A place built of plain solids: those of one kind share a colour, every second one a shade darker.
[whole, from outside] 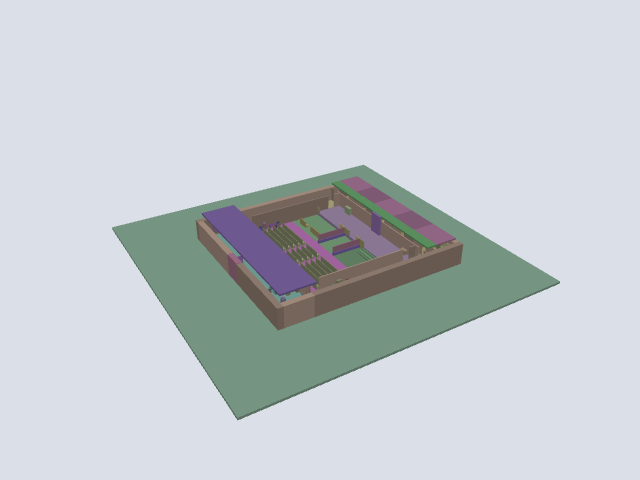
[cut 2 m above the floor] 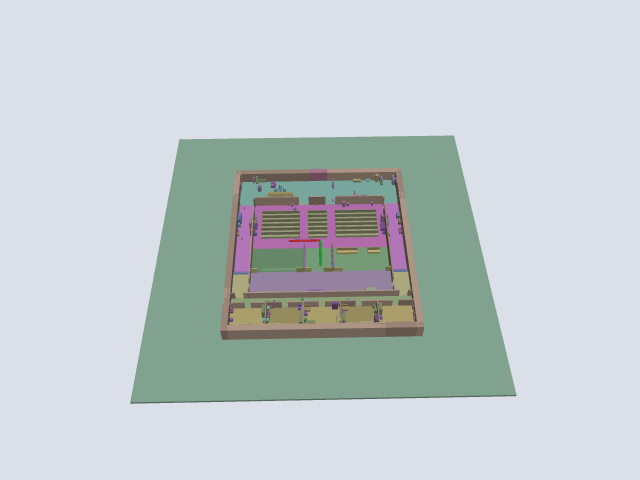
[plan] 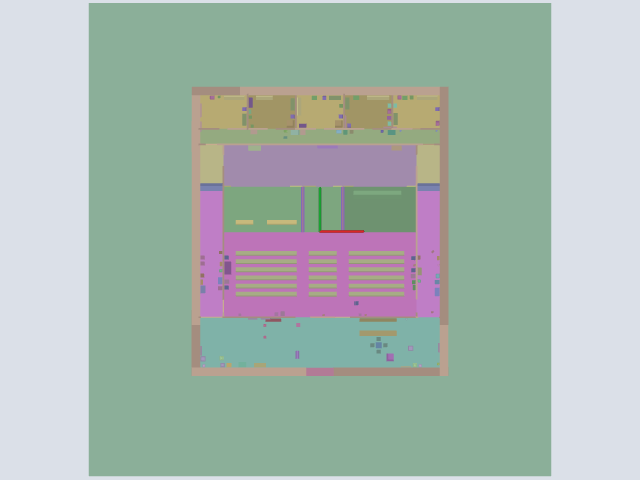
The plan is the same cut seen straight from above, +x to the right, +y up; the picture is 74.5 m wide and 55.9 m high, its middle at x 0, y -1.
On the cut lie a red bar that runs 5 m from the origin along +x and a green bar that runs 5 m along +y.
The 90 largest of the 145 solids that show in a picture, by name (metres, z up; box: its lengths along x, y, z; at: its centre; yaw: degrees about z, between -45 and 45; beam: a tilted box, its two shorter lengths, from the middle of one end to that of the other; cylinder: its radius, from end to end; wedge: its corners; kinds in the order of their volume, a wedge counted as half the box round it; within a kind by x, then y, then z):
{
 "ground_under_all_1": {"box": [53.85, 55.12, 0.4], "at": [0.0, -0.96, -0.75]},
 "wall_1": {"box": [1.0, 7.75, 3.78], "at": [-14.45, -12.97, 1.29]},
 "wall_2": {"box": [1.0, 21.94, 3.78], "at": [-14.45, 0.07, 1.29]},
 "wall_3": {"box": [1.0, 3.6, 3.78], "at": [-14.45, 11.04, 1.29]},
 "wall_4": {"box": [1.0, 5.8, 3.78], "at": [-14.45, 13.95, 1.29]},
 "wall_5": {"box": [2.44, 0.2, 3.78], "at": [-12.93, 11.95, 1.29]},
 "wall_6": {"box": [2.44, 0.2, 3.78], "at": [-12.93, 11.95, 1.29]},
 "wall_7": {"box": [0.2, 15.56, 3.78], "at": [-11.25, -0.17, 1.29]},
 "wall_8": {"box": [7.42, 1.0, 3.78], "at": [-11.24, 16.35, 1.29]},
 "wall_9": {"box": [2.44, 0.2, 3.78], "at": [-9.55, 11.95, 1.29]},
 "wall_10": {"box": [0.2, 4.2, 3.78], "at": [-8.43, 13.95, 1.29]},
 "wall_11": {"box": [13.35, 1.0, 3.78], "at": [-8.28, -16.35, 1.29]},
 "wall_12": {"box": [2.44, 0.2, 3.78], "at": [-7.31, 11.95, 1.29]},
 "wall_13": {"box": [8.6, 0.2, 3.78], "at": [-7.15, -9.99, 1.29]},
 "wall_14": {"box": [8.5, 0.2, 3.78], "at": [-7.1, -9.99, 1.29]},
 "wall_15": {"box": [7.42, 1.0, 3.78], "at": [-5.62, 16.35, 1.29]},
 "wall_16": {"box": [2.44, 0.2, 3.78], "at": [-3.93, 11.95, 1.29]},
 "wall_17": {"box": [0.2, 4.2, 3.78], "at": [-2.81, 13.95, 1.29]},
 "wall_18": {"box": [2.44, 0.2, 3.78], "at": [-1.69, 11.95, 1.29]},
 "wall_19": {"box": [24.0, 0.2, 3.78], "at": [0.0, 10.14, 1.29]},
 "wall_20": {"box": [22.7, 0.2, 3.78], "at": [0.0, 10.14, 1.29]},
 "wall_21": {"box": [7.42, 1.0, 3.78], "at": [0.0, 16.35, 1.29]},
 "wall_22": {"box": [2.95, 0.2, 3.78], "at": [0.33, -9.99, 1.29]},
 "wall_23": {"box": [2.95, 0.2, 3.78], "at": [0.33, -9.99, 1.29]},
 "wall_24": {"box": [4.67, 0.2, 3.78], "at": [2.81, 11.95, 1.29]},
 "wall_25": {"box": [0.2, 4.2, 3.78], "at": [2.81, 13.95, 1.29]},
 "wall_26": {"box": [2.44, 0.2, 3.78], "at": [3.93, 11.95, 1.29]},
 "wall_27": {"box": [7.42, 1.0, 3.78], "at": [5.62, 16.35, 1.29]},
 "wall_28": {"box": [2.44, 0.2, 3.78], "at": [7.31, 11.95, 1.29]},
 "wall_29": {"box": [7.85, 0.2, 3.78], "at": [7.43, -9.99, 1.29]},
 "wall_30": {"box": [7.95, 0.2, 3.78], "at": [7.47, -9.99, 1.29]},
 "wall_31": {"box": [13.35, 1.0, 3.78], "at": [8.28, -16.35, 1.29]},
 "wall_32": {"box": [0.2, 4.2, 3.78], "at": [8.43, 13.95, 1.29]},
 "wall_33": {"box": [2.44, 0.2, 3.78], "at": [9.55, 11.95, 1.29]},
 "wall_34": {"box": [7.42, 1.0, 3.78], "at": [11.24, 16.35, 1.29]},
 "wall_35": {"box": [0.2, 15.56, 3.78], "at": [11.25, -0.17, 1.29]},
 "wall_36": {"box": [2.44, 0.2, 3.78], "at": [12.93, 11.95, 1.29]},
 "wall_37": {"box": [1.0, 7.75, 3.78], "at": [14.45, -12.97, 1.29]},
 "wall_38": {"box": [1.0, 21.94, 3.78], "at": [14.45, 0.07, 1.29]},
 "wall_39": {"box": [1.0, 3.6, 3.78], "at": [14.45, 11.04, 1.29]},
 "wall_40": {"box": [1.0, 5.8, 3.78], "at": [14.45, 13.95, 1.29]},
 "floor_parterre_1": {"box": [22.5, 9.91, 0.6], "at": [0.0, -5.04, -0.3]},
 "floor_dressing_1": {"box": [5.62, 4.0, 1.17], "at": [-11.24, 13.95, -0.01]},
 "floor_dressing_2": {"box": [5.62, 4.0, 1.17], "at": [-5.62, 13.95, -0.01]},
 "floor_dressing_3": {"box": [5.62, 4.0, 1.17], "at": [0.0, 13.95, -0.01]},
 "floor_dressing_4": {"box": [5.62, 4.0, 1.17], "at": [5.62, 13.95, -0.01]},
 "floor_dressing_5": {"box": [5.62, 4.0, 1.17], "at": [11.24, 13.95, -0.01]},
 "floor_stage_1": {"box": [22.5, 4.95, 1.17], "at": [0.0, 7.67, -0.01]},
 "floor_foyer_1": {"box": [28.1, 5.95, 0.6], "at": [0.0, -12.97, -0.3]},
 "floor_lift_1": {"box": [9.05, 5.28, 0.6], "at": [-6.72, 2.56, -0.3]},
 "floor_lift_2": {"box": [4.25, 5.28, 0.6], "at": [0.33, 2.56, -0.3]},
 "floor_lift_3": {"box": [8.4, 5.28, 0.6], "at": [7.05, 2.56, -0.3]},
 "floor_back_corridor_1": {"box": [28.1, 1.8, 1.17], "at": [0.0, 11.04, -0.01]},
 "ceil_foyer_1": {"box": [28.1, 5.95, 0.3], "at": [0.0, -12.97, 4.55]},
 "floor_promenade_1": {"box": [2.8, 14.69, 0.6], "at": [-12.65, -2.65, -0.3]},
 "floor_promenade_2": {"box": [2.8, 14.69, 0.6], "at": [12.65, -2.65, -0.3]},
 "ceil_dressing_1": {"box": [5.62, 4.0, 0.3], "at": [-11.24, 13.95, 3.97]},
 "ceil_dressing_2": {"box": [5.62, 4.0, 0.3], "at": [-5.62, 13.95, 3.97]},
 "ceil_dressing_3": {"box": [5.62, 4.0, 0.3], "at": [0.0, 13.95, 3.97]},
 "ceil_dressing_4": {"box": [5.62, 4.0, 0.3], "at": [5.62, 13.95, 3.97]},
 "ceil_dressing_5": {"box": [5.62, 4.0, 0.3], "at": [11.24, 13.95, 3.97]},
 "floor_walk_1": {"box": [2.8, 4.55, 1.17], "at": [-12.65, 7.87, -0.01]},
 "floor_walk_2": {"box": [2.8, 4.55, 1.17], "at": [12.65, 7.87, -0.01]},
 "seats_parterre_1": {"box": [7.1, 0.44, 0.47], "at": [-6.25, -7.26, 0.23]},
 "seats_parterre_2": {"box": [7.1, 0.44, 0.47], "at": [-6.25, -6.31, 0.23]},
 "seats_parterre_3": {"box": [7.1, 0.44, 0.47], "at": [-6.25, -5.36, 0.23]},
 "seats_parterre_4": {"box": [7.1, 0.44, 0.47], "at": [-6.25, -4.41, 0.23]},
 "seats_parterre_5": {"box": [7.1, 0.44, 0.47], "at": [-6.25, -3.46, 0.23]},
 "seats_parterre_6": {"box": [7.1, 0.44, 0.47], "at": [-6.25, -2.51, 0.23]},
 "seats_parterre_7": {"box": [6.45, 0.44, 0.47], "at": [6.58, -7.26, 0.23]},
 "seats_parterre_8": {"box": [6.45, 0.44, 0.47], "at": [6.58, -6.31, 0.23]},
 "seats_parterre_9": {"box": [6.45, 0.44, 0.47], "at": [6.58, -5.36, 0.23]},
 "seats_parterre_10": {"box": [6.45, 0.44, 0.47], "at": [6.58, -4.41, 0.23]},
 "seats_parterre_11": {"box": [6.45, 0.44, 0.47], "at": [6.58, -3.46, 0.23]},
 "seats_parterre_12": {"box": [6.45, 0.44, 0.47], "at": [6.58, -2.51, 0.23]},
 "ceil_back_corridor_1": {"box": [28.1, 1.8, 0.3], "at": [0.0, 11.04, 3.97]},
 "door_leaf_1": {"box": [3.2, 0.97, 3.87], "at": [0.0, -16.36, 1.33]},
 "tread_1": {"box": [5.55, 0.46, 0.74], "at": [6.67, 4.04, -0.23]},
 "tread_2": {"box": [5.55, 0.46, 0.89], "at": [6.67, 4.5, -0.16]},
 "tread_3": {"box": [5.55, 0.46, 1.03], "at": [6.67, 4.96, -0.09]},
 "bar_foyer_1": {"box": [4.35, 0.65, 1.1], "at": [6.78, -11.85, 0.55]},
 "bar_foyer_2": {"box": [4.35, 0.4, 2.1], "at": [6.78, -10.32, 1.05]},
 "floor_tongue_1": {"box": [0.4, 5.28, 1.17], "at": [-2.0, 2.56, -0.01]},
 "floor_tongue_2": {"box": [0.4, 5.28, 1.17], "at": [2.65, 2.56, -0.01]},
 "flats_stage_1": {"box": [2.4, 0.35, 3.6], "at": [0.87, 9.84, 2.37]},
 "rail_tongue_1": {"box": [0.12, 5.28, 2.22], "at": [-2.0, 2.56, 0.51]},
 "rail_tongue_2": {"box": [0.12, 5.28, 2.22], "at": [2.65, 2.56, 0.51]},
 "costume_rail_dressing_1": {"box": [0.5, 1.4, 1.66], "at": [-8.81, 12.99, 1.39]},
 "costume_rail_dressing_2": {"box": [0.5, 1.4, 1.66], "at": [-3.19, 14.79, 1.39]},
 "piano_stage_1": {"box": [1.5, 0.62, 1.25], "at": [-7.61, 9.71, 1.19]}
}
